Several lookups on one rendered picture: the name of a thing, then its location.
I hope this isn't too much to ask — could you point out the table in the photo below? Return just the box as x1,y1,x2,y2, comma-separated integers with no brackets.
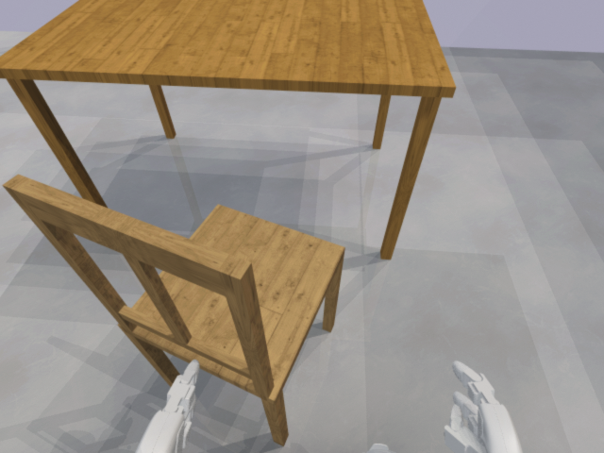
0,0,456,260

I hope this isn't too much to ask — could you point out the chair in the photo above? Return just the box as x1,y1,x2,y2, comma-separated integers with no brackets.
2,175,345,446

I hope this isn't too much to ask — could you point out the robot right shin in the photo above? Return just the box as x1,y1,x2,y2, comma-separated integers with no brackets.
369,444,389,451

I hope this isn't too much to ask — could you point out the robot left hand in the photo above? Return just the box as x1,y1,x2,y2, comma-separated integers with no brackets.
135,360,200,453

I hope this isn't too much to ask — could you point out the robot right hand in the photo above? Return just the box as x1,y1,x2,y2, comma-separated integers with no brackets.
445,361,523,453

